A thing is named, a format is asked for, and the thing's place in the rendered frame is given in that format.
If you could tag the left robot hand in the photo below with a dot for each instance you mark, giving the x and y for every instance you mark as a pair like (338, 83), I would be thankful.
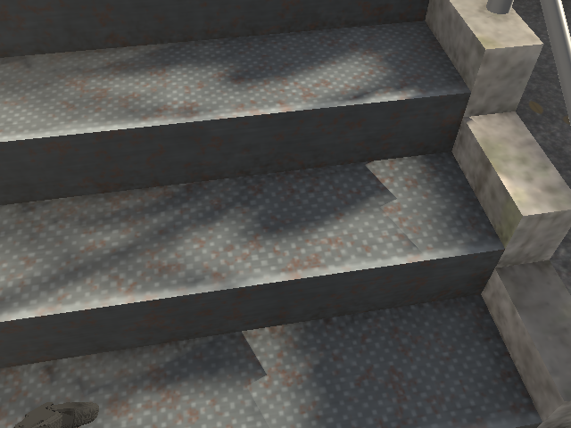
(66, 415)

